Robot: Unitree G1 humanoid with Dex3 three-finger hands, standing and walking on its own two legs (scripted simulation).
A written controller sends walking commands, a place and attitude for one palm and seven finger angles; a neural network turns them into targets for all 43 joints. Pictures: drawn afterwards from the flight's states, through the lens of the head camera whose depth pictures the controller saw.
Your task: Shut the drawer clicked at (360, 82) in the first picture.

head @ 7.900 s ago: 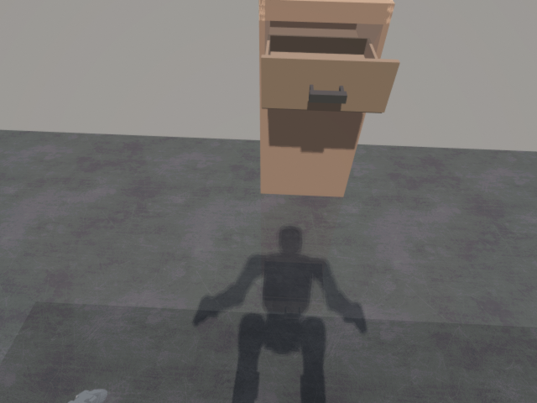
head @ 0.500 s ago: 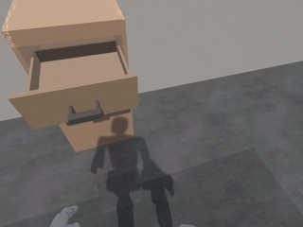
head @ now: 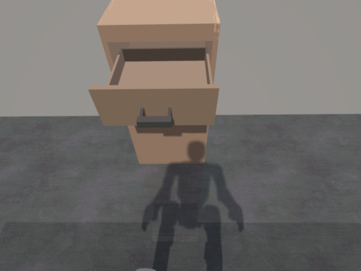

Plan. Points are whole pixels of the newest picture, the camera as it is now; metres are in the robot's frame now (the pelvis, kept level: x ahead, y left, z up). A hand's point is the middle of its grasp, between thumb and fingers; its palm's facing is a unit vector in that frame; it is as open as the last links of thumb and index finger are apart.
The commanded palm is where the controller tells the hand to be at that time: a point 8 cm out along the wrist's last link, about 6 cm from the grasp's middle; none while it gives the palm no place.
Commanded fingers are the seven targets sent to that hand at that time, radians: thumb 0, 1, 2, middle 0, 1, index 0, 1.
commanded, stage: take the last steps up to it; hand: left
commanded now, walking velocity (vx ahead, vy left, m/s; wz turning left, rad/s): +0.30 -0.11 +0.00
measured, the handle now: (155, 116) +0.54 +0.13 -0.01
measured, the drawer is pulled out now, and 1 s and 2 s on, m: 0.28 0.28 0.28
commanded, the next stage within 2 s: come to a stop and stand still in 0.86 s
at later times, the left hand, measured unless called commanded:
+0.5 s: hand out of the picture +0.08 +0.22 -0.18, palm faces +0.00 -0.99 -0.15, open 7.4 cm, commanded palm none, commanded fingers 0.00 0.90 0.90 -0.20 -0.30 -0.20 -0.30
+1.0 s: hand (159, 222) +0.27 +0.09 -0.17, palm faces +0.04 -0.98 -0.21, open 7.2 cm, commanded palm none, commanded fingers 0.00 0.90 0.90 -0.20 -0.30 -0.20 -0.30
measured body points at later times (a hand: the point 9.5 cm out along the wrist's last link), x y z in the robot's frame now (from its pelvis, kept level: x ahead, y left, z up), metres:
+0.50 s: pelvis +0.06 +0.03 +0.00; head +0.07 +0.06 +0.45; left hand +0.09 +0.27 -0.17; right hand -0.01 -0.19 -0.14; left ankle -0.02 +0.13 -0.74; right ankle +0.13 -0.12 -0.66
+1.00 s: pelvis +0.20 -0.09 +0.00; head +0.20 -0.09 +0.45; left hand +0.27 +0.15 -0.15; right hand +0.23 -0.32 -0.16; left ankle +0.24 +0.03 -0.70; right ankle +0.23 -0.16 -0.74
